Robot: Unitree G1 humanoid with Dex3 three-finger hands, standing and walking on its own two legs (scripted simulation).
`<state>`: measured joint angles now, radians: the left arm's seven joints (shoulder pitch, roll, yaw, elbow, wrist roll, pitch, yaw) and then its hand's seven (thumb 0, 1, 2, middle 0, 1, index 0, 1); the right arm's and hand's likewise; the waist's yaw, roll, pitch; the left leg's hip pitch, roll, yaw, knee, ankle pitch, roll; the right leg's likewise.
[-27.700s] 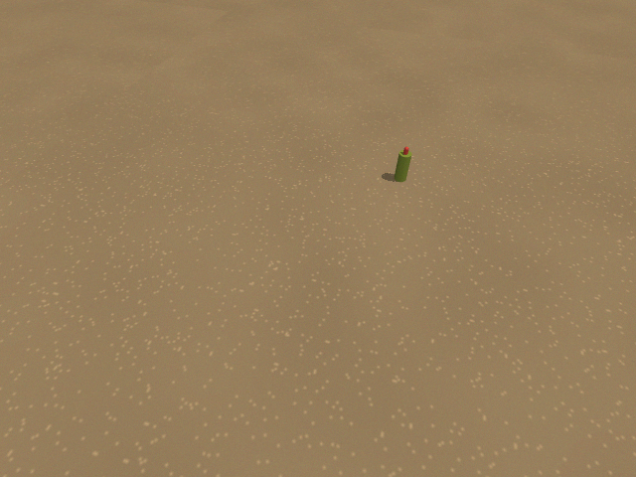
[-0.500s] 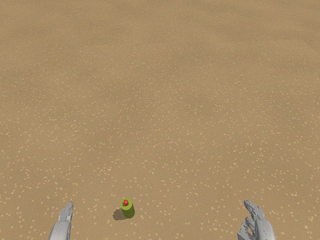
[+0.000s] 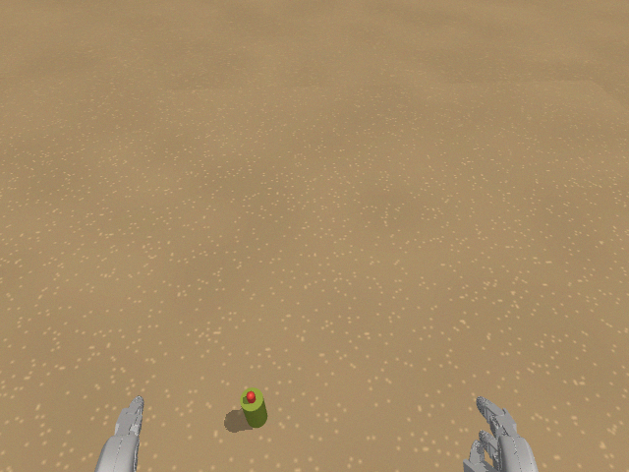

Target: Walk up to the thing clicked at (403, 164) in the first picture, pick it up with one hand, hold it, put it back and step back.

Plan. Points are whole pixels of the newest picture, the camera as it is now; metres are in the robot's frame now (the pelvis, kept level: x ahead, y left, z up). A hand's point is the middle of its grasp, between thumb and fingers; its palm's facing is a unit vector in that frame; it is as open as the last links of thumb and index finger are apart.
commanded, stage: home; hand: left
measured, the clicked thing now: (253, 406) +0.42 +0.16 -0.63
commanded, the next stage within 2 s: stand in 0.20 s
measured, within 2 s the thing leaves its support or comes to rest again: neither
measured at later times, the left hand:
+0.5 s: hand out of the picture +0.16 +0.18 -0.06, palm faces +0.10 -0.95 -0.28, open 15.4 cm
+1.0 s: hand out of the picture +0.10 +0.24 -0.11, palm faces -0.02 -0.94 -0.35, open 7.5 cm
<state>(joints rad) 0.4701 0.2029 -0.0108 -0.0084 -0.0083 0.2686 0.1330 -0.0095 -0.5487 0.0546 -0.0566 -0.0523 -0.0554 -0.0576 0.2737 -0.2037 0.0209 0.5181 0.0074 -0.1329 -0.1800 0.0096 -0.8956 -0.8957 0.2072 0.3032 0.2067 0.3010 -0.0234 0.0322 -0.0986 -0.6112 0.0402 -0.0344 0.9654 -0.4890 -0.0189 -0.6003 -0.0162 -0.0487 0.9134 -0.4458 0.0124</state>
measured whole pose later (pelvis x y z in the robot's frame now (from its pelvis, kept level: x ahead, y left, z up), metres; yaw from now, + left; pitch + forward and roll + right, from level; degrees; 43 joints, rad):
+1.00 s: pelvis +0.00 +0.00 +0.03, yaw +0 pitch +0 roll +0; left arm 0.24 0.32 0.02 0.79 0.05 0.00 0.02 0.01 0.87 0.90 -0.21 -0.30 -0.20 -0.30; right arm 0.20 -0.32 -0.05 0.89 -0.06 -0.02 -0.02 0.01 -0.90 -0.89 0.21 0.30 0.21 0.30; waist 0.01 -0.01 0.03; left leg -0.34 0.00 -0.01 0.72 -0.38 0.00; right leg -0.35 -0.05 -0.03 0.72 -0.37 0.02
